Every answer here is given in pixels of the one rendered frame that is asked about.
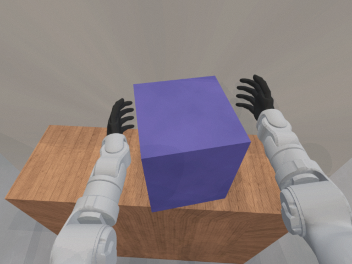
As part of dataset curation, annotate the robot left hand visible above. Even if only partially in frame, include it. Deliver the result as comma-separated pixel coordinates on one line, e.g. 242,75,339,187
107,98,134,135

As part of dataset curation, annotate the robot right forearm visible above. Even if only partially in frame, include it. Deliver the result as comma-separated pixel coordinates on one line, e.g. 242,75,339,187
256,109,352,225

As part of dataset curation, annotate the carton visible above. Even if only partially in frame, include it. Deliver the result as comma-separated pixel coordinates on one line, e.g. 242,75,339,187
133,76,251,212

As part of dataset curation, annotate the robot left upper arm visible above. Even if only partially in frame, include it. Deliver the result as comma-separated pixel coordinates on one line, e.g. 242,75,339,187
51,224,117,264

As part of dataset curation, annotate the robot right hand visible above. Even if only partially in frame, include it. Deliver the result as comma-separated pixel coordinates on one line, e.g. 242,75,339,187
236,74,274,120

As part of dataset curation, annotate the robot left forearm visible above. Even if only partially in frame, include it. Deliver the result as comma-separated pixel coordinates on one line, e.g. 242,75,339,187
49,133,131,264

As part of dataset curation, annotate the robot right upper arm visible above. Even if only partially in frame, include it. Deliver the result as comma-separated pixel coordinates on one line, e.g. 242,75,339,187
280,181,352,264

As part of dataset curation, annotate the pedestal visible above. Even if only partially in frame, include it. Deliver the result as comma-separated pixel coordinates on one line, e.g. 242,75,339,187
4,125,288,264

